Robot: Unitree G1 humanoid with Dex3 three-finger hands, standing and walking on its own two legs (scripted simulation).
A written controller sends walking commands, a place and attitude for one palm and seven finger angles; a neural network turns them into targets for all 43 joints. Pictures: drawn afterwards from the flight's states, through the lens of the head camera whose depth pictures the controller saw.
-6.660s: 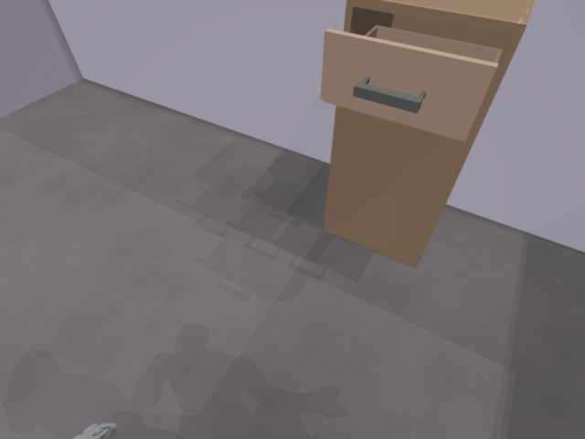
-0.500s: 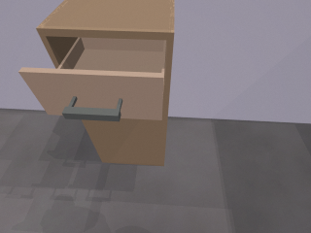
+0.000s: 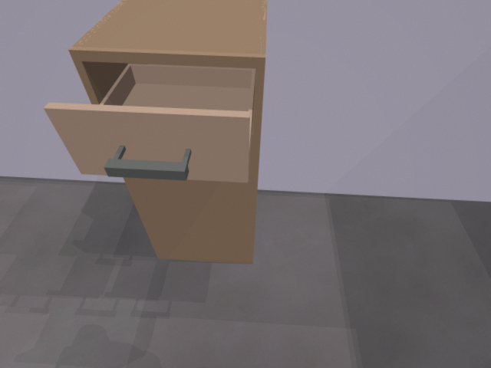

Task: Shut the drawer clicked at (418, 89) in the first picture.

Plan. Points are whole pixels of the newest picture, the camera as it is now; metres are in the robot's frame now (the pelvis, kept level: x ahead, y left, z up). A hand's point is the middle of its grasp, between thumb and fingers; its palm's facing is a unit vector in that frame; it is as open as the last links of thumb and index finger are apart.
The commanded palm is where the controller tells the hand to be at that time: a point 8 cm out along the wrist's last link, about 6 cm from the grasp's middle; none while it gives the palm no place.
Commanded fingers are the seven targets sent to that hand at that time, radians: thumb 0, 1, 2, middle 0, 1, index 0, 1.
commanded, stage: come to a stop and stand still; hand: left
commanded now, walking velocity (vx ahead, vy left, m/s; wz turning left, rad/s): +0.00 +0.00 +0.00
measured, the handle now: (150, 161) +0.47 +0.22 +0.06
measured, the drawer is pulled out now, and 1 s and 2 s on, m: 0.18 0.18 0.18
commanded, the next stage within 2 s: look again from close up in 0.28 s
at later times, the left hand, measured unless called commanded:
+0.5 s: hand out of the picture -0.05 +0.16 -0.18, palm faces +0.03 -0.99 -0.16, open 7.4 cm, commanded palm none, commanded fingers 0.00 0.90 0.90 -0.20 -0.30 -0.20 -0.30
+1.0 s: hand out of the picture +0.00 +0.18 -0.17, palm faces +0.03 -0.98 -0.22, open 7.3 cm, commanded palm none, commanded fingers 0.00 0.90 0.90 -0.20 -0.30 -0.20 -0.30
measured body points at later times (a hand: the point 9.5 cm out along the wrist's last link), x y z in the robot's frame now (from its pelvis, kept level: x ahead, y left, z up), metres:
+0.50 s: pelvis -0.02 +0.01 -0.01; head -0.01 +0.00 +0.44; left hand -0.05 +0.21 -0.16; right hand -0.04 -0.19 -0.17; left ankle -0.02 +0.12 -0.74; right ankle +0.01 -0.11 -0.74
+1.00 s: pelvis -0.01 +0.01 +0.00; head +0.00 -0.01 +0.45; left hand +0.00 +0.23 -0.15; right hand -0.01 -0.21 -0.17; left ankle -0.02 +0.12 -0.74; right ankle +0.01 -0.11 -0.74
